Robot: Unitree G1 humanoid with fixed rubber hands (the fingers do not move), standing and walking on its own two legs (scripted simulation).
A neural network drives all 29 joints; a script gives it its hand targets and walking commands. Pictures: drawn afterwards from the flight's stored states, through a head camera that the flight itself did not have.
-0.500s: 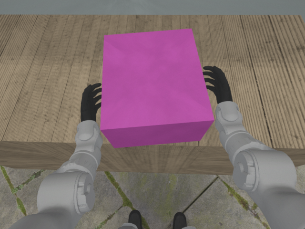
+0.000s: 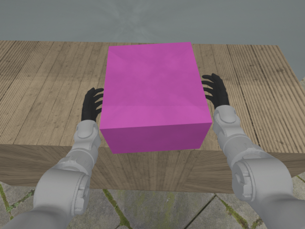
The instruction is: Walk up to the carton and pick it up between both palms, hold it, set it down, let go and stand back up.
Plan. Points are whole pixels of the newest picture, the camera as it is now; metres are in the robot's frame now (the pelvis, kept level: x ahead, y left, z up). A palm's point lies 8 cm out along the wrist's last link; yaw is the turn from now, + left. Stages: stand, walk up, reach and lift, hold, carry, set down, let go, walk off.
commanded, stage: reach and lift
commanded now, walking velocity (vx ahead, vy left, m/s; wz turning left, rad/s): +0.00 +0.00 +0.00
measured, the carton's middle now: (152, 96) +0.50 +0.01 +0.01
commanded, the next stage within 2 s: hold in 1.90 s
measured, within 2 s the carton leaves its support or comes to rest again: neither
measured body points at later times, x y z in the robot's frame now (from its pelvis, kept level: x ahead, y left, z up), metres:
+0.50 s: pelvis +0.02 +0.00 +0.02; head +0.05 +0.00 +0.47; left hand +0.44 +0.18 +0.09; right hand +0.44 -0.19 +0.10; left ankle +0.03 +0.13 -0.73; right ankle +0.02 -0.11 -0.73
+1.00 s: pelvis +0.02 +0.01 +0.02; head +0.00 +0.03 +0.47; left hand +0.41 +0.18 +0.15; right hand +0.40 -0.18 +0.15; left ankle +0.03 +0.13 -0.73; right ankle +0.02 -0.11 -0.73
